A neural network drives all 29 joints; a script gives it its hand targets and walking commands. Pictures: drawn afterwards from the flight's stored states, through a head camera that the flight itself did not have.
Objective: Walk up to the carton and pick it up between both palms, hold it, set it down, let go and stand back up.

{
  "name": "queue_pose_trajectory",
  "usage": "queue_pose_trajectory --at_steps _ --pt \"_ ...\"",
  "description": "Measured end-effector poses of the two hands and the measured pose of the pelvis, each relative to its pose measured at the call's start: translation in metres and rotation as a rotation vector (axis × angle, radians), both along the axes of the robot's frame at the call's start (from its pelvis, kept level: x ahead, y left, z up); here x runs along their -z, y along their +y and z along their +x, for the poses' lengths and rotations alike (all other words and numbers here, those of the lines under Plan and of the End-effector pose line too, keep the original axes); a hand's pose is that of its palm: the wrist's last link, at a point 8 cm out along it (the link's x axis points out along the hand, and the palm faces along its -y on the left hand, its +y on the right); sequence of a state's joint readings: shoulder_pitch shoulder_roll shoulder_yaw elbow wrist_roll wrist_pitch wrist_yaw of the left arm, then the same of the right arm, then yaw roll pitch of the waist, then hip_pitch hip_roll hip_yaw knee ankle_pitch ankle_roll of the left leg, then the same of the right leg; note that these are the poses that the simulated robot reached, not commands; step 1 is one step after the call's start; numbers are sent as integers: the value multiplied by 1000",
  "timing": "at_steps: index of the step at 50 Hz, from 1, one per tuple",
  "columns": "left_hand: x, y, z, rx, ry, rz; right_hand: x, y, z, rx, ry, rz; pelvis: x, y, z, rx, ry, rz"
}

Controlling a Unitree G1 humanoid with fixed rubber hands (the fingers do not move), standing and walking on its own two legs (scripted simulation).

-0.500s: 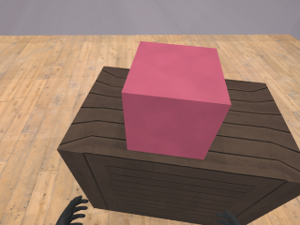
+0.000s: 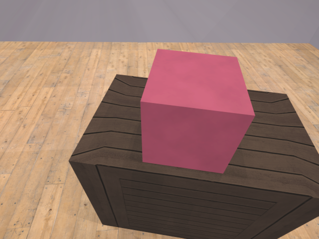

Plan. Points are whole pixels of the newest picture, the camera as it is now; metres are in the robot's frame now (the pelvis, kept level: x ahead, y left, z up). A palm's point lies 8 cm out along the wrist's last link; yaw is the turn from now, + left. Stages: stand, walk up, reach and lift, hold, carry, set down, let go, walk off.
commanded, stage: stand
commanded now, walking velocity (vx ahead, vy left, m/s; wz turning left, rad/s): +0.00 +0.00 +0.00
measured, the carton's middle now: (189, 109) +0.52 -0.08 +0.04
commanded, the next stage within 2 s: none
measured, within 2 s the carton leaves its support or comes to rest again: neither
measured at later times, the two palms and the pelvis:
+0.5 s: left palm out of the picture -0.06 +0.22 -0.15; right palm out of the picture -0.06 -0.18 -0.14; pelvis +0.00 +0.02 +0.00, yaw +0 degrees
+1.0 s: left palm out of the picture -0.05 +0.22 -0.16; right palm out of the picture -0.06 -0.17 -0.15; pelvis +0.00 +0.03 +0.00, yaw +0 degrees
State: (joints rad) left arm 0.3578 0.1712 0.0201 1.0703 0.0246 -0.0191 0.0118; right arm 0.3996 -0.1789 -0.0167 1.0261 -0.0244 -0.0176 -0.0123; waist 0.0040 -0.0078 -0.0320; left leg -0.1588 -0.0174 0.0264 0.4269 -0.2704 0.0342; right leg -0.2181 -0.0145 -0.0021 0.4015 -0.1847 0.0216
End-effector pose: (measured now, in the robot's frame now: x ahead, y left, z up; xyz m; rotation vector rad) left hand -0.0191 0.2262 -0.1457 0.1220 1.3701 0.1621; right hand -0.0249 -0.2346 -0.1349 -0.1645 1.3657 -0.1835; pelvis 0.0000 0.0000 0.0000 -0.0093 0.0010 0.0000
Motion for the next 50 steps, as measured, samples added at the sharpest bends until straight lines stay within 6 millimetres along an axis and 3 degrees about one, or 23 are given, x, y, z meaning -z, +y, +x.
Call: queue_pose_trajectory --at_steps 8,17,32,50 --pt "6 -10 -21 -7 76 -37 6 24 -15 14 47 37 0 7 -1 -2 -6 0" --pt "9 -12 -32 -12 119 -54 9 42 -25 28 72 53 1 15 -3 0 -13 2" --pt "9 -6 -38 -13 158 -52 9 53 -36 54 108 57 1 23 -2 2 -14 3" --pt "10 -8 -31 -18 162 -60 10 64 -31 58 110 72 2 26 4 0 -14 4"
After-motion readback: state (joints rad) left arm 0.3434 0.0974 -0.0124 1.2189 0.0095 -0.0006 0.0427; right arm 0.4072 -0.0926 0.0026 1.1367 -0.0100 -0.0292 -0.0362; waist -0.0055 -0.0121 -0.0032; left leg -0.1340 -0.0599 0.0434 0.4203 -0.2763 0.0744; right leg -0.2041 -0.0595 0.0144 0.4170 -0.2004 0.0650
